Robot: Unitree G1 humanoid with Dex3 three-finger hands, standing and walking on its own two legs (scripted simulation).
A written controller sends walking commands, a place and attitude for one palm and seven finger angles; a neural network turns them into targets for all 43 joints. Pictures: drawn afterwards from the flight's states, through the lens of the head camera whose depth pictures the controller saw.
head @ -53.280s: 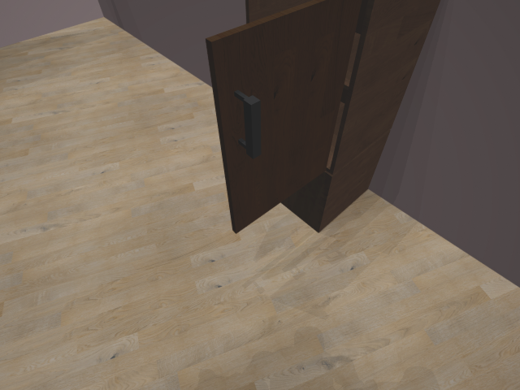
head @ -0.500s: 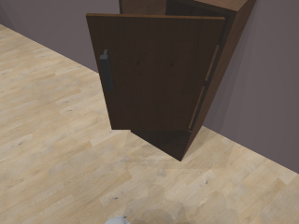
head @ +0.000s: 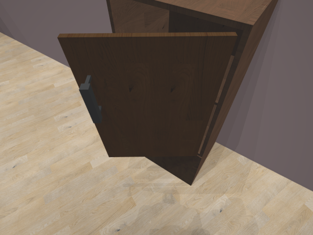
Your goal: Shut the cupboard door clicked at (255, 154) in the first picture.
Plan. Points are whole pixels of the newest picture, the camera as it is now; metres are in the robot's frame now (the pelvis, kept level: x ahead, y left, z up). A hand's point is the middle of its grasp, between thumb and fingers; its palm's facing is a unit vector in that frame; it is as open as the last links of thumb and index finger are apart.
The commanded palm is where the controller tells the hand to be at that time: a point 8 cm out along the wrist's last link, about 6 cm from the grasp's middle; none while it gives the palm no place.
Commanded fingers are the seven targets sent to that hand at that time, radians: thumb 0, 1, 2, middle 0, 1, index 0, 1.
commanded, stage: come to a stop and stand still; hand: left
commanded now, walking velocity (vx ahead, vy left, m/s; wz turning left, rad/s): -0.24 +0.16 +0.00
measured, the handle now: (93, 99) +0.46 +0.21 +0.07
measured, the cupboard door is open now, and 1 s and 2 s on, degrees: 35 35 35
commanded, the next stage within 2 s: look again from close up in 1.08 s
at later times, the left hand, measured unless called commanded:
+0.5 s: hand out of the picture +0.00 +0.25 -0.17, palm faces +0.04 -0.98 -0.20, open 7.4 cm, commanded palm none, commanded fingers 0.00 0.90 0.90 -0.20 -0.30 -0.20 -0.30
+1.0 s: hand out of the picture -0.06 +0.16 -0.17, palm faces +0.01 -0.99 -0.16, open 7.3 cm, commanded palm none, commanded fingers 0.00 0.90 0.90 -0.20 -0.30 -0.20 -0.30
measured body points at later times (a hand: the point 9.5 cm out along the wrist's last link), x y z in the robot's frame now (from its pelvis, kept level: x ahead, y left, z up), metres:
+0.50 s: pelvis -0.03 +0.05 +0.01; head +0.00 +0.07 +0.46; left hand +0.00 +0.30 -0.15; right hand +0.03 -0.19 -0.13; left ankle -0.02 +0.14 -0.73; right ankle -0.08 -0.10 -0.69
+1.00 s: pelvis -0.05 +0.00 +0.01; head -0.05 +0.00 +0.46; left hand -0.06 +0.21 -0.15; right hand -0.10 -0.22 -0.15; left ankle -0.02 +0.14 -0.73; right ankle -0.08 -0.10 -0.73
